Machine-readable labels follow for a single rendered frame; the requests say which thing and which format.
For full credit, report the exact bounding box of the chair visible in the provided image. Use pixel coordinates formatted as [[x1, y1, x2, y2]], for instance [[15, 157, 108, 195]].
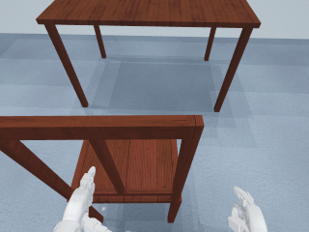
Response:
[[0, 115, 205, 223]]

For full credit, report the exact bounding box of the robot left forearm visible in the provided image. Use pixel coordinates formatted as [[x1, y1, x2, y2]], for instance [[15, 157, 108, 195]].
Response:
[[53, 219, 81, 232]]

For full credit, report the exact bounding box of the right robot hand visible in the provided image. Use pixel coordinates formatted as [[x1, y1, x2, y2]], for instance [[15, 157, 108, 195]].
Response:
[[228, 186, 267, 232]]

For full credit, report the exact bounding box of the left robot hand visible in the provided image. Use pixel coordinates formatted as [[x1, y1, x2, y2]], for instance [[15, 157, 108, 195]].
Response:
[[62, 166, 112, 232]]

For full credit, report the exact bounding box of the table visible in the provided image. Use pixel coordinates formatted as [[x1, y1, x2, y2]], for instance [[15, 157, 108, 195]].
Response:
[[36, 0, 261, 112]]

